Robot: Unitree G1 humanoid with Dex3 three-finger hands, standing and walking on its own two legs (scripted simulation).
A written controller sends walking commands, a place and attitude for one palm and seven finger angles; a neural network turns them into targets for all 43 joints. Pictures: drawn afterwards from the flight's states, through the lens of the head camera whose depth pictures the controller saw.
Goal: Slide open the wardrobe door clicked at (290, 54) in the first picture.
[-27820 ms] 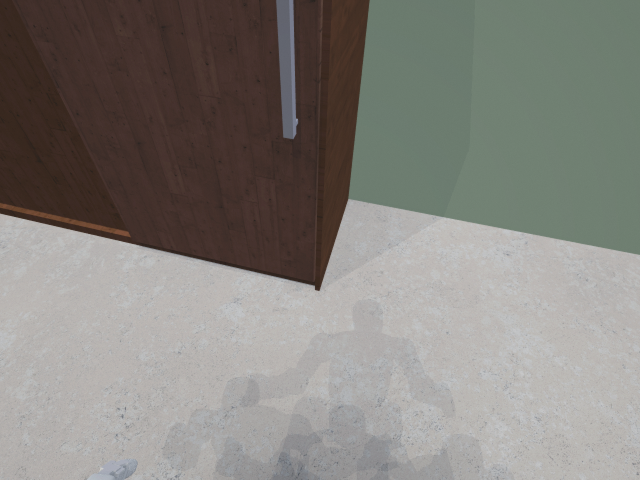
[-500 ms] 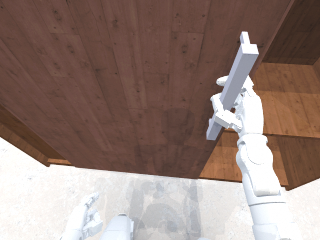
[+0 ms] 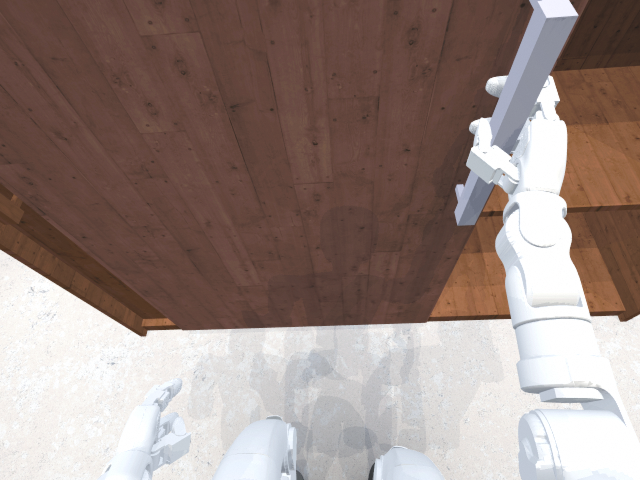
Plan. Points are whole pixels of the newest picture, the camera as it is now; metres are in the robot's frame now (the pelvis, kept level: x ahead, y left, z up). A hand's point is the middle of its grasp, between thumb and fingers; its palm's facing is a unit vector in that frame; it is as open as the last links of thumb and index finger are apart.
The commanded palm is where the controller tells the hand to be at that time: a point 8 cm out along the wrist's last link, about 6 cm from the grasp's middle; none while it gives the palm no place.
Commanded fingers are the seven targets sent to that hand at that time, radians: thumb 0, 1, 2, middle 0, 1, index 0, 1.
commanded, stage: stop walking and hold the door there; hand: right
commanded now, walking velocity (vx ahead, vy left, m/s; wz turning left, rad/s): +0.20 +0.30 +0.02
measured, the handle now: (492, 131) +0.48 -0.22 +0.11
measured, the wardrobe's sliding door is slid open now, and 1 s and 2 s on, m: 0.60 0.60 0.60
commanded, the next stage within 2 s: loosen the grip on the handle in 1.24 s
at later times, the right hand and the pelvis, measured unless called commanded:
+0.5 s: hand (481, 146) +0.44 -0.19 +0.13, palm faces +0.42 +0.88 -0.22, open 6.2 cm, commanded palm +0.40 -0.23 +0.11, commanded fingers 0.00 -0.90 -0.90 0.45 1.40 0.45 1.40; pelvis +0.02 +0.08 +0.00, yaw +1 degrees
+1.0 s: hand (483, 149) +0.44 -0.19 +0.13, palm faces +0.30 +0.93 -0.19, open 6.1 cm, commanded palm +0.40 -0.23 +0.11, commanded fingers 0.00 -0.90 -0.90 0.45 1.40 0.45 1.40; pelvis -0.02 +0.03 +0.00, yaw +5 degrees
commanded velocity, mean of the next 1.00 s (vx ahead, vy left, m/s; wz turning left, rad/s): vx -0.02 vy -0.10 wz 0.00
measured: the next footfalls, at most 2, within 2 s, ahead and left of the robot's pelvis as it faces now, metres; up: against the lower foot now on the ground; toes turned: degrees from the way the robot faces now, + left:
left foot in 0.28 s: +0.12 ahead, +0.25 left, +0.00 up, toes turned +9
right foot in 0.62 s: +0.09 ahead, -0.06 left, +0.00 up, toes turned -2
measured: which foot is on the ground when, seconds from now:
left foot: up 0.00-0.26, down 0.28-0.64, up 0.66-0.84, down 0.86-1.00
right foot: down 0.00-0.30, up 0.32-0.60, down 0.62-1.00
